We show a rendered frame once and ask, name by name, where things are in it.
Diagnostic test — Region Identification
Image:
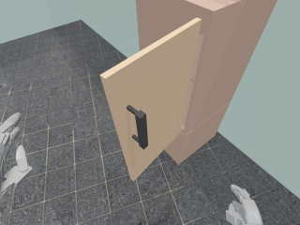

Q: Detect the handle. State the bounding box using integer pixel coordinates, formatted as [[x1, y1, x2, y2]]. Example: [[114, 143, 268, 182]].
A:
[[127, 105, 148, 150]]

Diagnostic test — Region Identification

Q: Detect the cupboard door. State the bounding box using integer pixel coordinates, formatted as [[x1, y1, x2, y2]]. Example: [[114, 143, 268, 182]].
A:
[[99, 18, 202, 182]]

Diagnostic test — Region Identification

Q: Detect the right robot hand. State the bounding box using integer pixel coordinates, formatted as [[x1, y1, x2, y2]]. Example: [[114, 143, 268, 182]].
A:
[[225, 184, 263, 225]]

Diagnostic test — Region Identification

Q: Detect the left robot hand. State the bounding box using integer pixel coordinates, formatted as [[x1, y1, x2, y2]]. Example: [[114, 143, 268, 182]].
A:
[[0, 112, 32, 199]]

